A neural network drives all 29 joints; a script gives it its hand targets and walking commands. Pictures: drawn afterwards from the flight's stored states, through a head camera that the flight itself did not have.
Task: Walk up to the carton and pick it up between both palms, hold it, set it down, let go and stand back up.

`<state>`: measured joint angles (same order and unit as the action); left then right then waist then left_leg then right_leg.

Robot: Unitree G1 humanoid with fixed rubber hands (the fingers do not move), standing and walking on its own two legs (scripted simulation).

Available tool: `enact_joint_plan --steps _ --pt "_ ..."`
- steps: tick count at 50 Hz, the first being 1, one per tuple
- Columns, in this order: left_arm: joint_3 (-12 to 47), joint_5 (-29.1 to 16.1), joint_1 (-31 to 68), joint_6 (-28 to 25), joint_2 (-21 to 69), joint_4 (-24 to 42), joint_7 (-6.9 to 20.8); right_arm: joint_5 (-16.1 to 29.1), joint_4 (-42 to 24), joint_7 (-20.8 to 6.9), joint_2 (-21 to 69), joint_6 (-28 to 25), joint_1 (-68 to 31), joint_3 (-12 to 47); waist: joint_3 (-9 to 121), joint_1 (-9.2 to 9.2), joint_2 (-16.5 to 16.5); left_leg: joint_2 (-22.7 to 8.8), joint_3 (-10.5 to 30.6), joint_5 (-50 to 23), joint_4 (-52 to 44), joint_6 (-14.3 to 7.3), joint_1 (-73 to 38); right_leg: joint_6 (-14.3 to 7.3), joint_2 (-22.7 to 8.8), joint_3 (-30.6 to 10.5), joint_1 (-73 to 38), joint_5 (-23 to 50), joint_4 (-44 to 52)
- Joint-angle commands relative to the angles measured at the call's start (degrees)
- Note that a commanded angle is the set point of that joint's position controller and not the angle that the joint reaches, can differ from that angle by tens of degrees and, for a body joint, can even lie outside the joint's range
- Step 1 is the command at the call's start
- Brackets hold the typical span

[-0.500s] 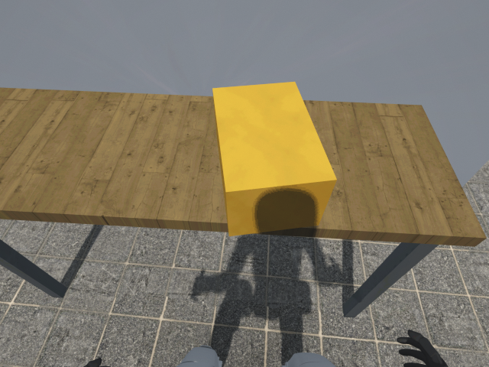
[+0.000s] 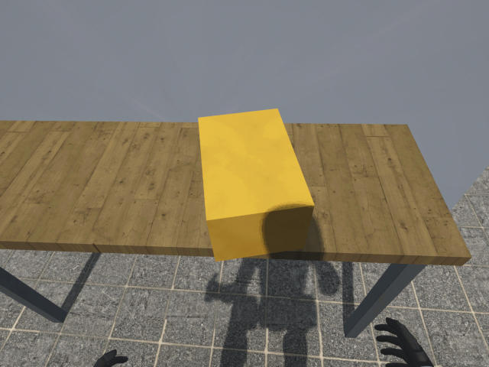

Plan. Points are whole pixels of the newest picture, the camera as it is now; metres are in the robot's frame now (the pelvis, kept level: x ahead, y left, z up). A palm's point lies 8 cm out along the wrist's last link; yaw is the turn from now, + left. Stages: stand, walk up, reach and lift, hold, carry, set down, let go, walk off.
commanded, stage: walk up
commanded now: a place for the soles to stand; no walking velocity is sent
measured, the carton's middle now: (248, 180) +0.45 +0.01 +0.02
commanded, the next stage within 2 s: none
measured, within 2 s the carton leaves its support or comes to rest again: neither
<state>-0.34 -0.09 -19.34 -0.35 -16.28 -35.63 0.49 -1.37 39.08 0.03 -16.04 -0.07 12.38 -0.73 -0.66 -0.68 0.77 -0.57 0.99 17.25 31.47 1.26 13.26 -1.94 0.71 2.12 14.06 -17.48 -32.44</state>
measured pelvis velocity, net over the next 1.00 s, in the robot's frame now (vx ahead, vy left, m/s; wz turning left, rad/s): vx -0.10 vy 0.09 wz -0.20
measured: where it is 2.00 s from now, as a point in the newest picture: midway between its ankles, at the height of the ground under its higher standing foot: outside the picture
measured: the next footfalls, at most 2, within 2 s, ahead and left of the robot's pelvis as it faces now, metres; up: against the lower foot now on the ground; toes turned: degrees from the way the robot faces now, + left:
right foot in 0.92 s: -0.08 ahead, -0.04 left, +0.00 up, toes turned -10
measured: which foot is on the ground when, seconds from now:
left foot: down 0.00-1.00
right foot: down 0.00-0.62, up 0.64-0.90, down 0.92-1.00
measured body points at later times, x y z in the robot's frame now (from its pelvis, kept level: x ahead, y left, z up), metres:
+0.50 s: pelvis -0.01 +0.03 -0.01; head +0.01 +0.02 +0.44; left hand +0.12 +0.29 -0.10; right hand +0.12 -0.25 -0.11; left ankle +0.00 +0.13 -0.73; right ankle +0.00 -0.10 -0.73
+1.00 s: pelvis -0.10 +0.09 -0.01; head -0.09 +0.08 +0.44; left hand +0.07 +0.33 -0.11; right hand -0.03 -0.20 -0.13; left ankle -0.01 +0.15 -0.73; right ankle -0.12 -0.03 -0.73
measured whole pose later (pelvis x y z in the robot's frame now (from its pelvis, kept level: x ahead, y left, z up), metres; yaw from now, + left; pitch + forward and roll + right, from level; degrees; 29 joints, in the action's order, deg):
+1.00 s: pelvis -0.10 +0.09 -0.01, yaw -12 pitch -4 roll -2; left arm -2.8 1.2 -16.4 0.7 -13.6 -36.4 -0.5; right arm -1.0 39.2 -0.1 -17.1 3.9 12.9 -1.1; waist -5.4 1.0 4.0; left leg -2.4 -7.1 20.5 40.5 -2.4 20.9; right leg -0.6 3.5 -1.5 12.7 -19.2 -36.5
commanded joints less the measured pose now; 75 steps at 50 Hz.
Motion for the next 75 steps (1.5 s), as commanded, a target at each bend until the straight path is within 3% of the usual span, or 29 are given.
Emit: enact_joint_plan --steps 1,18,19,20,23,25,27,29,30,31,32,33,36,38,42,45,46,47,48,49,51,55,56,57,58,60,63,71,75 --pt "-2.6 0.0 -1.8 -1.0 -8.3 4.5 -0.3 0.1 -3.9 0.2 -6.6 -0.7 -1.9 -1.6 2.4 -0.02 -1.2 -4.8 3.5 -12.3 -2.9 -3.4 -3.2 -1.4 -7.6 -9.7 1.3 14.6 7.6" --pt "-2.9 0.4 -1.7 -0.8 -7.2 5.0 -0.4 0.6 -3.1 0.1 -7.4 -0.4 -2.6 -1.5 -0.4 0.14 -0.1 -6.4 1.8 -7.9 -6.3 -4.2 -2.0 -0.3 -4.9 -10.4 2.4 11.8 5.4" --pt "-4.3 0.6 -0.5 -0.9 -10.7 6.0 -1.3 0.5 -3.8 -0.1 -10.8 0.6 -6.4 -2.3 -5.3 -0.44 1.5 -6.3 0.8 -19.4 -1.0 -4.9 -0.5 -0.8 -6.8 -11.9 4.8 24.1 3.3" --pt "-4.9 0.8 -2.3 -1.0 -12.2 5.5 -1.7 0.0 -4.4 -0.4 -10.8 1.2 -5.5 -2.6 -1.5 -0.33 0.3 -5.8 -0.3 -22.8 3.1 -4.9 -2.0 -2.2 -8.6 -13.5 2.5 30.1 2.4" --pt "-5.9 1.0 -3.1 -0.4 -13.9 5.7 -2.4 -0.3 -5.3 -0.9 -8.9 2.5 -5.0 -2.5 1.8 -0.97 -4.1 -2.7 -0.7 -13.3 11.4 -3.7 -0.1 -8.6 -14.3 -20.6 -0.2 36.7 3.1" --pt "-6.1 1.1 -1.7 0.3 -13.9 6.3 -2.7 -0.3 -5.7 -1.1 -7.8 3.0 -4.4 -2.4 2.8 -0.66 -7.3 -1.3 0.2 -0.9 13.5 -3.3 0.7 -11.3 -16.7 -23.3 0.4 35.8 3.9" --pt "-6.1 1.4 1.4 0.8 -13.9 7.3 -2.8 -0.5 -5.8 -1.3 -7.1 3.1 -3.0 -2.5 2.6 0.8 -10.5 -1.6 1.6 7.2 12.6 -3.4 -0.7 -11.3 -17.3 -23.8 4.6 31.1 4.2" --pt "-5.7 1.3 4.9 1.4 -13.5 8.5 -2.5 -0.3 -5.9 -1.5 -9.3 2.5 -0.6 -3.0 2.9 3.11 -6.2 -5.0 4.6 -5.9 0.3 -5.4 -5.3 -6.0 -11.4 -17.9 9.0 21.5 -2.2" --pt "-4.9 1.0 4.1 1.4 -10.3 9.2 -2.3 -0.4 -6.1 -1.4 -13.4 2.0 -0.6 -4.2 4.5 3.46 3.3 -12.7 12.9 -14.4 -7.2 -8.9 -7.1 -1.1 -2.7 -9.6 11.9 10.8 -14.3" --pt "-4.1 0.4 3.7 1.8 -7.2 9.0 -3.0 0.8 -6.1 -1.2 -15.6 2.2 -2.6 -5.0 3.2 3.36 8.7 -20.3 18.6 -22.6 -10.8 -14.3 -3.4 2.2 4.3 -2.6 12.6 -13.8 -21.3" --pt "-4.4 1.2 3.9 2.3 -6.8 8.5 -3.8 0.5 -6.4 -1.0 -15.4 2.2 -2.6 -5.1 2.2 4.71 9.0 -23.2 22.5 -22.5 -11.4 -19.0 -0.1 2.4 2.9 -5.6 12.7 -22.6 -30.0" --pt "-4.9 1.7 3.5 2.6 -7.7 7.8 -4.2 0.4 -6.7 -0.7 -14.1 2.2 -2.9 -4.7 1.0 4.28 8.2 -23.0 22.7 -23.0 -11.1 -19.8 1.1 2.5 2.1 -7.3 12.9 -23.2 -33.7" --pt "-5.2 0.3 2.4 2.1 -8.7 5.2 -4.2 -0.7 -7.3 -0.1 -11.6 2.5 -4.3 -3.8 -1.8 3.04 5.7 -17.2 13.2 -31.9 -7.0 -16.4 -0.4 2.7 2.4 -7.5 13.7 -18.5 -34.8" --pt "-5.2 0.1 1.6 1.6 -7.5 4.7 -3.4 -0.6 -7.3 0.0 -9.8 2.7 -5.7 -3.2 0.3 2.36 3.9 -14.8 10.2 -20.0 -7.3 -15.3 1.3 3.2 1.6 -7.0 10.4 -15.9 -31.3" --pt "-5.2 0.3 1.3 0.9 -6.3 4.2 -1.7 -0.4 -6.2 0.3 -8.7 3.1 -4.8 -2.7 0.1 1.98 6.4 -13.8 12.5 10.0 -10.8 -12.6 1.9 3.7 -0.5 -5.0 5.5 -13.0 -8.2" --pt "-6.2 0.9 -3.4 0.1 -7.0 3.0 -1.1 0.4 -4.4 0.2 -9.7 3.2 -1.4 -2.3 1.4 -0.97 5.3 -13.3 10.6 19.8 -11.4 -6.5 9.2 1.0 0.4 -5.5 -8.4 -2.4 9.2" --pt "-6.7 1.6 -5.0 0.0 -8.8 2.4 -1.2 0.7 -4.3 0.0 -8.1 3.0 0.6 -1.8 2.2 -1.88 1.0 -11.6 7.2 22.5 -8.1 -3.4 15.1 -1.5 -3.8 -13.1 -12.7 -6.5 10.1" --pt "-7.2 2.5 -4.8 -0.1 -11.3 2.3 -1.4 0.9 -5.4 -0.3 -5.4 2.6 2.4 -1.3 1.3 -1.91 -5.8 -6.2 0.7 19.9 1.3 0.4 20.2 -6.4 -11.9 -29.2 -11.0 -21.5 13.2" --pt "-8.3 1.6 -0.4 0.4 -14.7 1.8 -1.5 0.1 -4.7 -0.3 -7.0 3.3 0.8 -3.1 -3.4 -1.36 -10.3 -1.7 -2.7 14.0 15.4 0.7 11.0 -12.9 -18.8 -36.1 8.7 -36.3 18.7" --pt "-7.9 2.1 5.8 0.2 -13.1 2.4 -1.5 -0.8 -4.1 -0.8 -8.7 3.7 1.8 -4.1 -7.5 1.07 -10.2 -2.8 1.5 9.5 20.9 -0.6 2.9 -13.8 -19.6 -35.3 19.9 -37.6 20.0" --pt "-5.4 2.4 10.3 -0.7 -7.4 4.4 -1.3 0.4 -2.9 -1.7 -8.2 2.5 5.3 -3.7 -8.3 3.37 -9.1 -2.7 1.9 6.8 9.6 -2.0 2.5 -7.9 -11.9 -23.1 16.3 -26.1 17.4" --pt "-5.1 1.5 7.3 -0.2 -7.5 3.3 -0.3 0.1 -2.3 -1.1 -5.2 -0.6 9.5 -3.1 -5.8 3.63 -7.2 -0.4 -1.3 -2.1 -4.3 -2.2 -2.4 -2.5 -6.0 -13.1 12.6 -17.4 8.7" --pt "-4.7 1.2 5.1 0.0 -6.1 3.4 0.1 -0.5 -3.1 -0.6 -6.5 -1.2 9.2 -3.4 -5.3 2.8 -3.4 -3.8 5.9 2.9 -8.3 -3.4 -3.0 -1.1 -4.6 -10.7 13.5 -15.9 2.8" --pt "-3.7 0.9 1.4 0.1 -3.6 3.8 0.5 -0.7 -3.9 0.0 -10.0 -1.8 8.1 -4.0 -5.1 0.91 3.2 -11.3 20.7 14.0 -14.7 -6.3 -1.1 1.3 -0.8 -6.9 14.9 -11.3 -5.9" --pt "-3.7 1.3 -2.2 0.5 -4.3 2.7 0.1 0.2 -3.3 0.3 -11.9 -1.5 6.5 -4.7 -5.9 -1.7 2.6 -15.6 26.1 25.0 -18.1 -9.4 6.4 2.2 -0.7 -4.8 9.8 -10.7 -6.1" --pt "-4.1 2.1 -2.8 0.0 -5.6 2.0 0.0 1.0 -3.8 0.0 -10.4 -0.9 4.0 -4.0 -8.0 -2.75 3.0 -11.4 20.3 24.5 -18.1 -7.6 16.1 1.0 -2.2 -5.8 0.1 -5.5 0.9" --pt "-4.4 1.8 0.1 -1.1 -7.7 2.2 0.0 0.9 -4.5 -0.3 -8.2 -1.0 6.2 -3.1 -4.7 -1.22 3.9 -5.5 11.1 14.3 -14.6 -3.8 13.2 -0.6 -3.5 -9.7 -2.5 -1.6 4.2" --pt "-3.2 1.7 0.9 -1.1 -7.1 1.7 -0.5 0.7 -5.5 -0.2 -8.0 -1.1 9.1 -3.2 -1.9 0.74 4.0 -5.4 11.1 6.4 -11.1 -4.5 4.8 0.0 -4.1 -7.8 1.5 0.1 4.4" --pt "-2.7 1.4 1.6 -1.2 -7.3 1.7 -0.5 0.7 -6.4 -0.1 -7.5 -1.1 8.7 -3.0 -0.7 1.18 1.0 -4.3 9.3 -3.7 -6.7 -4.4 1.6 -0.1 -5.2 -7.8 2.0 4.6 5.1"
